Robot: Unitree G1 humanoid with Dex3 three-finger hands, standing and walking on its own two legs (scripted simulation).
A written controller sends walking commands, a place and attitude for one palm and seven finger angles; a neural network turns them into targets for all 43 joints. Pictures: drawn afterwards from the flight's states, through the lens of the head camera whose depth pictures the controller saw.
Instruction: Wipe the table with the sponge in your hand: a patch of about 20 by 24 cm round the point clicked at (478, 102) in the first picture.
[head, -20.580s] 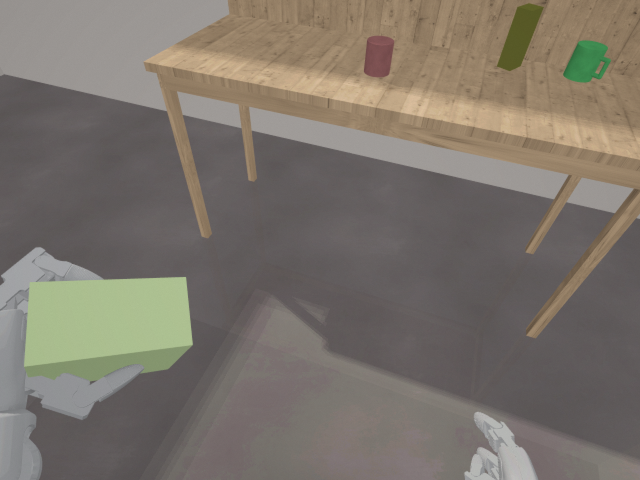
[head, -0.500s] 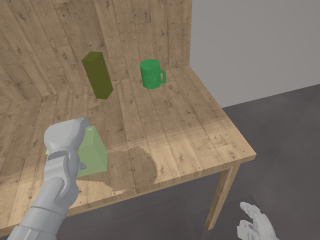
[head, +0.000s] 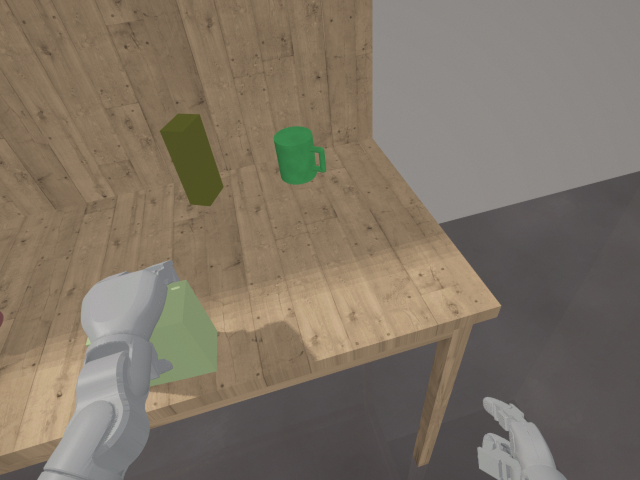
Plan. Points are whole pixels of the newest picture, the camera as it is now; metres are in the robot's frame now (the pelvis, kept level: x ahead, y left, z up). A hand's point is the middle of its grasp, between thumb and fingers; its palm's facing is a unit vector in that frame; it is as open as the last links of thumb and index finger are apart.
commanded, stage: slide across to the third lane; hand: left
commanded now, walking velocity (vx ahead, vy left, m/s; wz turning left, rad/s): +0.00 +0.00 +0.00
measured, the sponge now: (166, 344) +0.27 +0.25 +0.04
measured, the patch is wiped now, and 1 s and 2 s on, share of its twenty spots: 0.75 0.85 0.95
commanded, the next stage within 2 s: wipe forward along the third lane in 0.70 s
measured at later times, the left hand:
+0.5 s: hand (175, 328) +0.26 +0.22 +0.09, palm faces +0.04 -0.06 -1.00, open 10.4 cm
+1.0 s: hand (213, 306) +0.30 +0.18 +0.09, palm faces +0.00 -0.06 -1.00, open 10.4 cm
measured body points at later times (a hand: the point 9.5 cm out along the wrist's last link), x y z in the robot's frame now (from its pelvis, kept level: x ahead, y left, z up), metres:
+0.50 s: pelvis -0.02 +0.00 +0.00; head -0.05 -0.06 +0.45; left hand +0.26 +0.22 +0.14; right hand +0.22 -0.20 -0.09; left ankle +0.00 +0.14 -0.73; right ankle -0.04 -0.11 -0.73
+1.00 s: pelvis -0.04 -0.02 +0.00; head -0.06 -0.07 +0.45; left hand +0.30 +0.18 +0.14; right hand +0.18 -0.23 -0.10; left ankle +0.00 +0.13 -0.73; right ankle -0.04 -0.11 -0.73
